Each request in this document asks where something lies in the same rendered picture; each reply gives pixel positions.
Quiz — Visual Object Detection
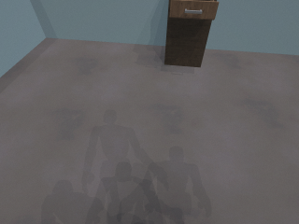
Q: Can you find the handle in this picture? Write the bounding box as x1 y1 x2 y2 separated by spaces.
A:
184 9 203 14

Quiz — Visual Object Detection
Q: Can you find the cabinet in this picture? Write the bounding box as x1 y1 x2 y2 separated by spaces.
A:
164 0 217 67

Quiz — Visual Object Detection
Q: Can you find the drawer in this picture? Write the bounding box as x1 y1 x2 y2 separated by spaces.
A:
169 0 219 21

